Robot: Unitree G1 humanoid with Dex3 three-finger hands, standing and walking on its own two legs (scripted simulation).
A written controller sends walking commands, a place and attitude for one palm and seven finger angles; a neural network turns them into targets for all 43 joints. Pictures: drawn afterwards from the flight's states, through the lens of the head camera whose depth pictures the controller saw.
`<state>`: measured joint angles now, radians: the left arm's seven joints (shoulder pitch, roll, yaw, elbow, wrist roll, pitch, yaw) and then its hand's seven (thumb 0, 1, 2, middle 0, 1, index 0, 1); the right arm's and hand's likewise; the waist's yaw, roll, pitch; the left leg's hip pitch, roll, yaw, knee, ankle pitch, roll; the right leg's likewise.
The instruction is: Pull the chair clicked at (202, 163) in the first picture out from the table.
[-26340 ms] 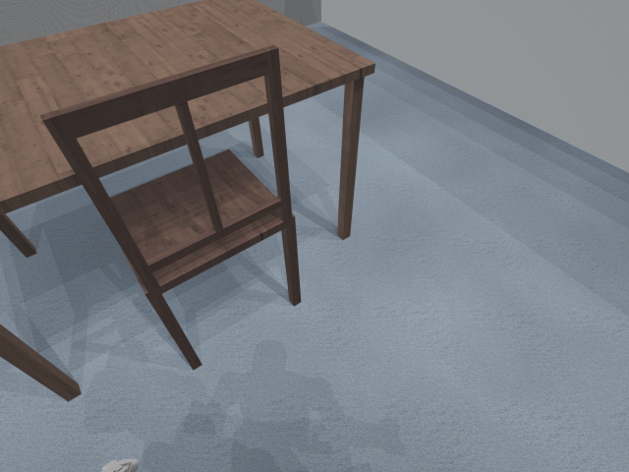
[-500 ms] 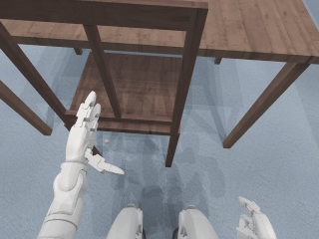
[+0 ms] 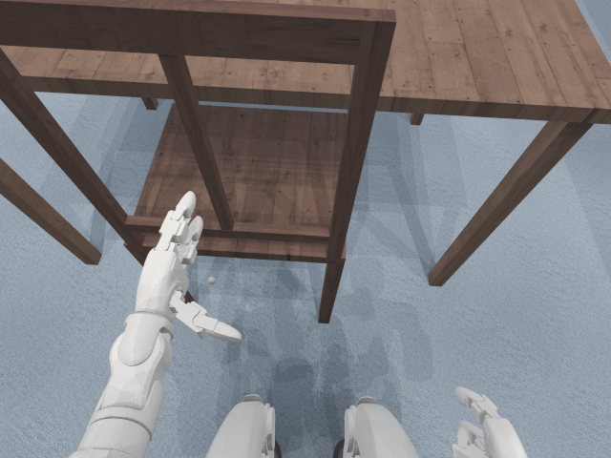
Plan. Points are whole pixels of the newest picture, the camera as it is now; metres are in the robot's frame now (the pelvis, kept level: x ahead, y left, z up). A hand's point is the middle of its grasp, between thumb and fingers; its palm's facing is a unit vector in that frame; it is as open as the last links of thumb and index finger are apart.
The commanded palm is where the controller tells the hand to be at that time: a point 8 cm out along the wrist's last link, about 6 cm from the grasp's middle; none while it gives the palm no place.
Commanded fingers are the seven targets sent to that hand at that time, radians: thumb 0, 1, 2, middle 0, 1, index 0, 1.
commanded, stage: aim the fingers beside a spindle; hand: left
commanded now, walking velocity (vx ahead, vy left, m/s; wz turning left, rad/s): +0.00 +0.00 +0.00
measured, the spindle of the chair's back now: (207, 163) +0.49 +0.14 +0.06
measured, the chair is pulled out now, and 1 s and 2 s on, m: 0.00 0.00 0.00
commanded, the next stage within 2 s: push the fingers through the gap in 1.90 s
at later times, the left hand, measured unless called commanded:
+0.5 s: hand (219, 284) +0.32 +0.11 +0.03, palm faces -0.06 -1.00 -0.05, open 16.9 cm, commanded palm +0.31 +0.18 +0.02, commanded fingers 0.00 -0.50 0.30 -0.06 -0.08 -0.06 -0.08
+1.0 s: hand (203, 276) +0.34 +0.14 +0.01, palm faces -0.08 -1.00 -0.05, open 16.9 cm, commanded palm +0.32 +0.18 +0.01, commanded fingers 0.00 -0.50 0.30 -0.06 -0.08 -0.06 -0.08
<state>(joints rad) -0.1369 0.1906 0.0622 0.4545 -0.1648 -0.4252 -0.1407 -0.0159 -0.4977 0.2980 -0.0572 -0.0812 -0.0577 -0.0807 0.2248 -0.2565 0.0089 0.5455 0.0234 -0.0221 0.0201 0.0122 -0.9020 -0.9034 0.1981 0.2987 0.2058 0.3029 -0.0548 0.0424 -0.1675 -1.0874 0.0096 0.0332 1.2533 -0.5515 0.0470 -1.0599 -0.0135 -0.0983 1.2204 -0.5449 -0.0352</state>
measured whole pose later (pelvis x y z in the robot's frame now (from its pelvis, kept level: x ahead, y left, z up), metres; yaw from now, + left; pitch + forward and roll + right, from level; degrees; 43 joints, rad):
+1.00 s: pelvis +0.00 -0.01 +0.00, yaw +0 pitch +22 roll -2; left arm -0.16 0.23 0.10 0.49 -0.18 -0.45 -0.17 -0.02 -0.50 0.30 -0.06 -0.08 -0.06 -0.08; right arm 0.22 -0.27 0.01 0.56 0.03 -0.05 0.01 0.01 -0.90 -0.90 0.20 0.30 0.21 0.30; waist -0.06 0.04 -0.17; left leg -1.10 0.02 0.01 1.27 -0.55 0.03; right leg -1.07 -0.01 -0.11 1.23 -0.55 -0.05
